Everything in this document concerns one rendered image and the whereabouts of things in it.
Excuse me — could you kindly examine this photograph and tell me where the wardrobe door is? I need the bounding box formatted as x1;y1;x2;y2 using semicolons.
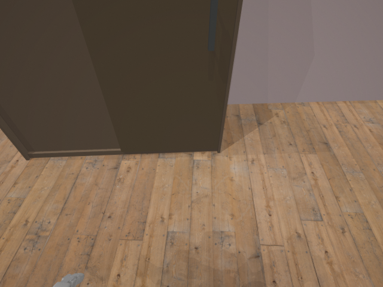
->
72;0;238;152
0;0;120;152

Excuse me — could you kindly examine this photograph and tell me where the left robot hand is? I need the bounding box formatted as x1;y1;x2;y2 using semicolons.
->
53;273;84;287

